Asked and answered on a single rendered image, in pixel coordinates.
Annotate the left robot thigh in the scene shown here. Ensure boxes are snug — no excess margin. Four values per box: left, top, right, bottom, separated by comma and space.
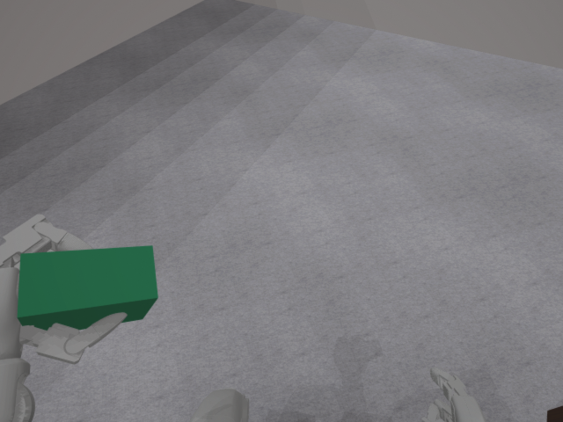
189, 389, 249, 422

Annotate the robot right hand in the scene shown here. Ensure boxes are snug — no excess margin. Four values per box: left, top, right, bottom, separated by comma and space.
422, 367, 486, 422

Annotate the sponge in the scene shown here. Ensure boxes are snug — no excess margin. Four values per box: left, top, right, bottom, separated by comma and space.
18, 245, 158, 331

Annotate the robot left hand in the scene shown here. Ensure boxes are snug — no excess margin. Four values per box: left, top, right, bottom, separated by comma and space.
0, 215, 127, 365

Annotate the robot left forearm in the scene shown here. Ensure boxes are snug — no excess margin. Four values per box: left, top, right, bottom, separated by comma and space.
0, 358, 35, 422

